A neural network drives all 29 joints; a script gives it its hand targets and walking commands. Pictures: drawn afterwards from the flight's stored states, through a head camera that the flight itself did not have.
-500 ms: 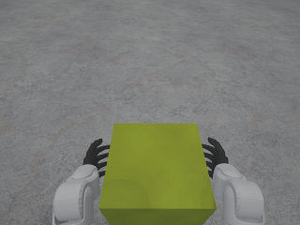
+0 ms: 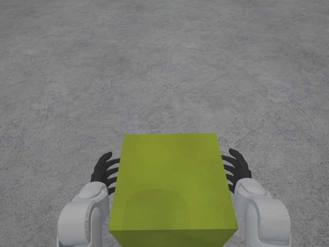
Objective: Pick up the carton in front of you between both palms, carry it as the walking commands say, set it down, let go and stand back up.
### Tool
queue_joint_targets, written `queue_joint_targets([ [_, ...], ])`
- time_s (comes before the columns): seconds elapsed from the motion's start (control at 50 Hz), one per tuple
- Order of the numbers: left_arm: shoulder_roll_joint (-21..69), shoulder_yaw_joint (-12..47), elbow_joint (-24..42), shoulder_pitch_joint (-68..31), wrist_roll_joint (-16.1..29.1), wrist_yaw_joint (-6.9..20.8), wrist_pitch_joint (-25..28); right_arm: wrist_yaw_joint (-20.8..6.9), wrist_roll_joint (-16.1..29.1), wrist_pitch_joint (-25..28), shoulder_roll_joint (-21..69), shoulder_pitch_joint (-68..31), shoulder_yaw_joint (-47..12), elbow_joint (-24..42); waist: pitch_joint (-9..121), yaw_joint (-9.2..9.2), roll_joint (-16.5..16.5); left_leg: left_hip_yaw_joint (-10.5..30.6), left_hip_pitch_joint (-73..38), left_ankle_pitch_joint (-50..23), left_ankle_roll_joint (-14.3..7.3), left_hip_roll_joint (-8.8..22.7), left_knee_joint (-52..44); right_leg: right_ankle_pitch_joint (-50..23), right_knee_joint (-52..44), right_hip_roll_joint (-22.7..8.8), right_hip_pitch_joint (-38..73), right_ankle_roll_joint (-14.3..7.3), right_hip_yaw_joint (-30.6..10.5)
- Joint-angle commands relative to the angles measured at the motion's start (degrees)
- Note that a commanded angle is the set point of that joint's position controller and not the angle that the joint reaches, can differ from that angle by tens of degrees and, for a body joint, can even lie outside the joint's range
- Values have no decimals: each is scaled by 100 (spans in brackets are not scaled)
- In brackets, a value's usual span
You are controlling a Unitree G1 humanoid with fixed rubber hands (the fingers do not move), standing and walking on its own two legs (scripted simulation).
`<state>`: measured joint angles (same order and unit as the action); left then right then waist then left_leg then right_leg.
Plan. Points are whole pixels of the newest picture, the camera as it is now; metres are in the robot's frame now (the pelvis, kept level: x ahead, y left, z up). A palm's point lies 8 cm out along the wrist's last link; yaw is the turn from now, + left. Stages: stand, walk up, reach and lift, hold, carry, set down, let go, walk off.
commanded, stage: carry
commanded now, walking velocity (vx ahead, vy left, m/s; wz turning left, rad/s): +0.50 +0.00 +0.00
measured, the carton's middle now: (171, 198) +0.25 +0.00 +0.01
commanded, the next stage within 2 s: none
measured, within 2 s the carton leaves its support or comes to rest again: neither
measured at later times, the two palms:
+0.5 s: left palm (121, 106) +0.51 +0.16 +0.08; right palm (220, 106) +0.50 -0.14 +0.09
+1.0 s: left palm (127, 91) +0.59 +0.15 +0.08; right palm (216, 89) +0.59 -0.15 +0.08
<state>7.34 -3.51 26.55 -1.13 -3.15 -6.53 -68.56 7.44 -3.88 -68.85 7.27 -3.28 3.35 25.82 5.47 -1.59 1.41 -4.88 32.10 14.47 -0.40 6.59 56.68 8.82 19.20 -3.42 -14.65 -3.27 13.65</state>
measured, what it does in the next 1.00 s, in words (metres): walks ahead: left foot, then right foot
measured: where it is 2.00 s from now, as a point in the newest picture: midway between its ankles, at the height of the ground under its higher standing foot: outside the picture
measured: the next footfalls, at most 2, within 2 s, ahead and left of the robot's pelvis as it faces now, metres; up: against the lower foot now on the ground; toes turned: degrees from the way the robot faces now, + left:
left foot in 0.24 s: +0.31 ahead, +0.14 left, +0.00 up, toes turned -11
right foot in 0.44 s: +0.26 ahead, -0.09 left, +0.00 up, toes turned -6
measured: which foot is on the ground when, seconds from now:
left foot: up 0.00-0.22, down 0.24-1.00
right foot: down 0.00-0.26, up 0.28-0.42, down 0.44-1.00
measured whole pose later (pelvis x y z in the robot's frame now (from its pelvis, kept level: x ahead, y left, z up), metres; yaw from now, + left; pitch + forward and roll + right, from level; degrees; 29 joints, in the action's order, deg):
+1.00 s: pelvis +0.34 +0.01 +0.00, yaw -2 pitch +5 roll +1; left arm 7.3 -3.8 20.9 -3.6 -6.1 -5.1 -66.2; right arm 5.7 -6.3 -65.3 7.3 -5.2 4.1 19.4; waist 7.4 -0.4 -0.4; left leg -11.9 13.5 12.4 2.6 5.7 29.2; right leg 16.2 25.4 -3.3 -7.7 1.5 9.1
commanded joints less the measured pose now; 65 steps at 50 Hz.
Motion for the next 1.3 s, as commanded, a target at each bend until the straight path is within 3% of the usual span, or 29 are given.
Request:
queue_joint_targets([
  [0.0,4988,4057,724,-2487,2004,1115,90,-1013,1838,135,5189,-2092,-3909,531,1066,63,-772,-49,313,-303,73,144,-1250,161,-1162,-1486,1345,-513,-1203],
  [0.08,4436,3691,454,-1954,1752,1063,-62,-966,1857,-76,4829,-2031,-3924,462,646,114,-1189,-458,-149,-1071,154,35,-2164,123,-1209,-1262,1072,-308,-643],
  [0.12,4301,3607,282,-1934,1631,1015,-181,-962,1847,-191,4488,-2112,-3810,408,415,50,-709,-610,-307,-1005,147,-124,-2530,-905,-844,-1204,1156,-232,-551],
  [0.18,4277,3707,620,-2407,1720,976,-246,-985,1888,-227,4581,-1899,-3750,260,567,113,-823,-1216,-1320,-1693,61,-568,-3238,-2378,459,-823,1257,141,48],
  [0.2,4337,3704,585,-2348,1714,967,-237,-1000,1941,-224,4613,-2066,-3799,425,803,207,-783,-846,-2177,-1813,-14,-263,-3349,-2049,1036,-626,768,367,51],
  [0.22,4333,3601,589,-2309,1725,947,-232,-1004,1979,-252,4488,-2180,-3816,544,1173,211,-269,-83,-3393,-2943,-194,502,-3013,-939,1744,-456,-197,586,-80],
  [0.24,4257,3690,521,-2346,1688,950,-291,-994,1883,-266,4445,-1971,-3598,189,1432,279,980,1542,-3961,-3414,-757,1382,-3576,907,2950,52,-1100,713,-109],
  [0.26,4154,3617,291,-2325,1578,950,-347,-984,1762,-286,4385,-1823,-3487,27,1369,318,1107,1955,-4016,-4162,-1148,1858,-3701,2410,3746,139,-1443,641,-624],
  [0.28,4326,3790,485,-2316,1733,970,-313,-1028,1899,-185,4551,-1854,-3638,193,1716,248,1073,1873,-4128,-4260,-1240,2076,-3701,2634,3828,-67,-1507,530,-987],
  [0.32,4917,4053,701,-2755,1888,1041,-197,-1119,2039,-36,5263,-2160,-3686,423,1690,234,796,922,-3603,-4238,-796,1433,-3819,2254,2819,-368,-1016,464,-1229],
  [0.36,5192,4155,876,-2640,1914,1078,-18,-1224,2157,56,5542,-2214,-4011,625,1799,201,684,111,-3305,-3805,-562,1024,-3691,1937,1570,-127,-454,476,-833],
  [0.42,5233,4236,980,-2437,1932,1057,68,-1234,2205,158,5401,-2121,-4118,961,1979,168,572,-272,-2921,-2880,-145,789,-3413,-166,263,-292,670,492,-685],
  [0.46,5015,4216,1032,-2406,1939,1065,44,-1201,2067,93,5263,-1907,-4044,803,1948,205,-29,-361,-2448,-2058,167,470,-3073,-2048,357,-867,1135,439,-1079],
  [0.52,4716,3859,780,-2335,1633,1033,-48,-1221,1986,-46,4750,-2175,-4045,771,1284,159,-563,-393,-2202,-2531,230,253,-2822,-3707,672,-912,1030,400,-1110],
  [0.58,4466,3626,370,-2066,1569,1030,-207,-1149,1917,-187,4614,-1976,-3843,234,1098,155,-403,-417,-2140,-3033,267,301,-2536,-4157,724,-738,909,431,-891],
  [0.62,4562,3584,-17,-1943,1561,1065,-228,-1127,1979,-195,4738,-2193,-3890,282,1341,156,-728,-477,-1997,-2729,249,183,-2431,-4651,832,-745,1214,406,-866],
  [0.7,4849,3814,488,-2582,1795,1122,-119,-1129,1941,-144,5099,-2403,-3936,195,1138,103,-849,-553,-1891,-1629,353,11,-2938,-4920,733,-822,1352,349,-968],
  [0.76,4734,3864,483,-2526,1764,1090,-137,-1107,1871,-127,5045,-2178,-3799,85,1442,166,-249,-471,-2675,-3483,254,179,-2697,-4303,969,-654,1014,396,-785],
  [0.78,4770,3903,613,-2466,1864,1108,-96,-1080,1859,-99,5106,-2036,-3845,144,1612,125,-418,-416,-2818,-3827,200,268,-2584,-3777,934,-564,965,462,-659],
  [0.84,4859,4001,355,-2445,1783,1136,-28,-1109,1768,9,4911,-2140,-3866,294,1669,131,322,-423,-3052,-5078,135,330,-2448,-3181,1011,-409,842,491,-578],
  [0.88,4624,3947,182,-2579,1643,1143,57,-1206,1632,84,4837,-1966,-3713,-303,1364,137,-6,-431,-2994,-4345,172,400,-2576,-2734,581,-439,606,549,-613],
  [0.9,4717,3954,184,-2637,1692,1188,177,-1246,1751,241,4983,-2229,-3806,-95,1411,175,124,-549,-2968,-4494,203,173,-2505,-2977,651,-257,772,538,-416],
  [0.98,4459,3698,-400,-2647,1459,1295,555,-1342,1461,522,4711,-2196,-3574,-763,1241,151,-596,-563,-2200,-2402,261,42,-2931,-4333,732,-655,1425,400,-860],
  [1.04,4636,3682,-613,-2580,1349,1332,787,-1415,1444,826,4681,-2427,-3617,-597,1500,137,-186,-650,-2807,-3877,208,51,-2819,-4221,1109,-512,1177,437,-626],
  [1.1,4566,3533,-796,-2705,1227,1403,1048,-1461,1335,1105,4824,-2371,-3575,-1039,1567,174,189,-363,-3747,-5451,40,386,-2697,-2187,1014,-312,195,499,-483],
  [1.14,4592,3517,-998,-2738,1110,1462,1206,-1506,1229,1239,4829,-2491,-3515,-1180,1552,168,409,-347,-3669,-5007,-37,475,-2537,-1677,258,-329,387,463,-556],
  [1.2,4415,3054,-1608,-2601,764,1469,1545,-1515,912,1530,4595,-2392,-3179,-1696,1284,125,-373,-653,-2070,-3219,157,75,-2273,-4663,701,-520,1845,458,-565],
  [1.24,4376,2904,-1855,-2575,627,1469,1771,-1549,816,1804,4683,-2466,-3093,-1840,1053,141,-986,-537,-1617,-1021,195,-67,-2720,-5334,689,-832,1860,252,-851],
  [1.28,4482,2762,-1979,-2738,513,1503,1996,-1582,744,1975,4602,-2704,-2899,-2114,1129,137,-676,-629,-2122,-1828,197,-62,-3346,-4547,921,-747,1647,236,-730],
])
